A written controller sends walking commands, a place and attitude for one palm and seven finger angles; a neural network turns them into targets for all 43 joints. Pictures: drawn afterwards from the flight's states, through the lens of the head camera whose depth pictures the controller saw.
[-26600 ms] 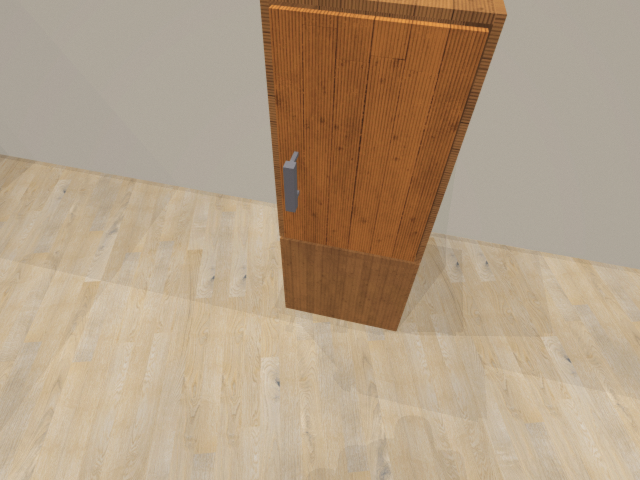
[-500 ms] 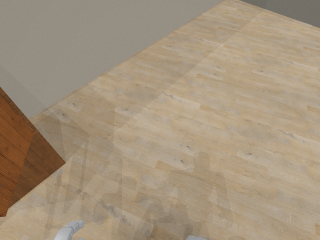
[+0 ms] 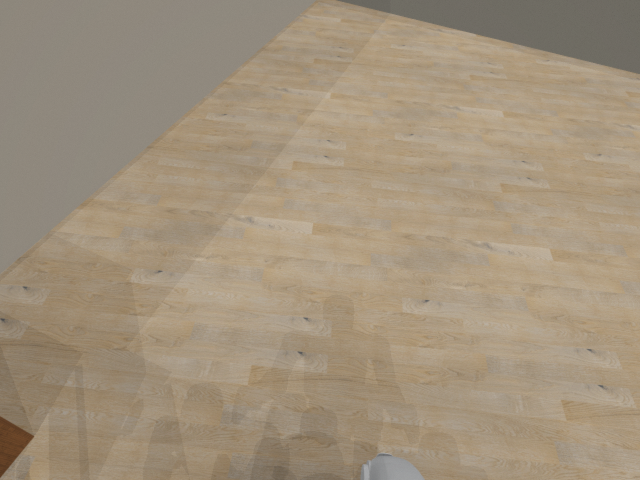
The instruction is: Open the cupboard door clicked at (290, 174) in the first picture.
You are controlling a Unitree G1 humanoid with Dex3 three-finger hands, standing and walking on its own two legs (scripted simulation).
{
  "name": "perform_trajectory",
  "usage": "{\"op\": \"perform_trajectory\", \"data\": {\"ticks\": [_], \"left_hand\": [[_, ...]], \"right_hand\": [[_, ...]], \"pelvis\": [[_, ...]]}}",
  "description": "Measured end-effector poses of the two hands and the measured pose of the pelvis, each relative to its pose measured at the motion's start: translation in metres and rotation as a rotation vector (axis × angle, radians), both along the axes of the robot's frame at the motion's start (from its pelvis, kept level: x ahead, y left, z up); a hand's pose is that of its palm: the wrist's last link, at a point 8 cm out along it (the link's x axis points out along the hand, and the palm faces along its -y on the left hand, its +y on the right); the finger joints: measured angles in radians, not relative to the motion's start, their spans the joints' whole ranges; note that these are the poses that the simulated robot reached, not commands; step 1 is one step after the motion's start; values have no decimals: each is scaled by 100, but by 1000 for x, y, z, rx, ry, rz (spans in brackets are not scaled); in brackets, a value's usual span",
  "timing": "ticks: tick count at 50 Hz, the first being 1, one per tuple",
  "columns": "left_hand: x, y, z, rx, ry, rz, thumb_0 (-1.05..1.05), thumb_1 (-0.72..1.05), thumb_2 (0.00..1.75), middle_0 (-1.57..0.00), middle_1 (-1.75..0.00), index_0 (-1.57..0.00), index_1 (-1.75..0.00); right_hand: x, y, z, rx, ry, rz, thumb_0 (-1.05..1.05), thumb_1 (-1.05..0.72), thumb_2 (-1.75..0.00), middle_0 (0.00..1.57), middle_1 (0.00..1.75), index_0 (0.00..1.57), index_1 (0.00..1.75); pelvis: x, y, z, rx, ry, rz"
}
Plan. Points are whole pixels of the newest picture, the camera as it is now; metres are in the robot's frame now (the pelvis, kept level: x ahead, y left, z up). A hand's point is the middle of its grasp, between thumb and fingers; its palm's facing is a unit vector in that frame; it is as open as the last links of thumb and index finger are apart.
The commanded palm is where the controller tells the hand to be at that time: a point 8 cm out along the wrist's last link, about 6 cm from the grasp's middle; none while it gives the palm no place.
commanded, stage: walk to a spot facing it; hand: left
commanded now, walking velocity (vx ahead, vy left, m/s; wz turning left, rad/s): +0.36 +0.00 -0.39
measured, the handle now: out of the picture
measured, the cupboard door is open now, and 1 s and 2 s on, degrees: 47 47 47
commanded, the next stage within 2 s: turn to face it in 1.00 s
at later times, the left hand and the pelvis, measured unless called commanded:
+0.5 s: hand (238, 392) +0.27 +0.14 -0.19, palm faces -0.13 -0.98 -0.17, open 7.3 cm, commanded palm none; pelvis +0.20 -0.04 -0.02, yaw -9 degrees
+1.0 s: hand (301, 289) +0.46 +0.06 -0.17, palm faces -0.07 -0.98 -0.19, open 7.2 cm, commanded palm none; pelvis +0.41 -0.13 +0.00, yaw -7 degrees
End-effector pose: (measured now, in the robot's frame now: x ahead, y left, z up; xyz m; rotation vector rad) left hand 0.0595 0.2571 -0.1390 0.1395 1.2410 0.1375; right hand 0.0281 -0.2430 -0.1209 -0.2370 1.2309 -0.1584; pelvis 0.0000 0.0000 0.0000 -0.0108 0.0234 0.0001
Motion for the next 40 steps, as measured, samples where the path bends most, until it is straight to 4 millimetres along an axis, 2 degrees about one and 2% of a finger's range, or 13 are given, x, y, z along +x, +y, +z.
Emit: {"op": "perform_trajectory", "data": {"ticks": [5, 8, 9, 12, 17, 22, 25, 28, 33, 36, 38, 40], "left_hand": [[103, -29, 13, 9, -112, -130, 1, 91, 90, -20, -30, -19, -30], [160, -50, 9, 33, -201, -189, 1, 91, 90, -20, -30, -20, -30], [173, -56, 7, 40, -227, -188, 1, 91, 90, -20, -30, -20, -30], [189, -70, 8, 42, -216, -187, 0, 91, 90, -20, -30, -20, -30], [189, -86, 2, 3, -94, -186, 0, 90, 90, -20, -30, -20, -30], [197, -73, -10, -11, -3, -143, 0, 93, 90, -21, -30, -20, -30], [209, -65, -22, -6, 54, -147, 0, 93, 90, -21, -30, -20, -30], [235, -67, -19, 3, 72, -161, 0, 92, 90, -20, -30, -20, -30], [304, -94, 0, -9, -3, -183, 1, 91, 90, -20, -30, -20, -30], [349, -118, 4, -8, -50, -219, 1, 91, 90, -20, -30, -20, -30], [377, -133, 0, 0, -90, -233, 1, 91, 90, -20, -30, -20, -30], [396, -146, -5, 6, -123, -217, 1, 91, 90, -20, -30, -20, -30]], "right_hand": [[-39, -10, -11, 42, 157, -134, 0, -91, -90, 20, 30, 20, 30], [-51, -23, -28, 66, 239, -196, 0, -91, -90, 20, 30, 20, 30], [-50, -27, -34, 70, 266, -208, 0, -91, -90, 20, 30, 20, 30], [-24, -39, -35, 63, 273, -230, 1, -91, -90, 20, 30, 20, 30], [59, -50, -17, 44, 120, -239, 1, -91, -90, 20, 30, 20, 30], [143, -46, -8, 32, -20, -204, 0, -91, -90, 20, 30, 20, 30], [176, -42, -16, 20, -71, -203, 0, -91, -90, 20, 30, 20, 30], [187, -35, -15, 43, -45, -219, 0, -91, -90, 20, 30, 20, 30], [180, -32, -14, 95, 103, -250, 0, -92, -90, 20, 30, 20, 30], [175, -39, -21, 128, 183, -292, 0, -91, -90, 20, 30, 20, 30], [175, -49, -30, 145, 229, -316, 0, -91, -90, 20, 30, 20, 30], [182, -61, -39, 153, 277, -320, 0, -91, -90, 20, 30, 20, 30]], "pelvis": [[36, -16, -2, 9, -6, -55], [63, -34, -18, 37, -14, -64], [69, -38, -23, 38, -19, -71], [86, -43, -20, 16, -34, -80], [126, -47, -4, 11, -23, -113], [173, -44, -5, -5, -24, -140], [201, -41, -15, -11, -19, -162], [225, -48, -11, 8, -13, -163], [263, -64, 0, 11, -5, -169], [288, -80, -2, 14, -13, -175], [306, -96, -11, 31, -22, -173], [322, -107, -19, 30, -31, -166]]}}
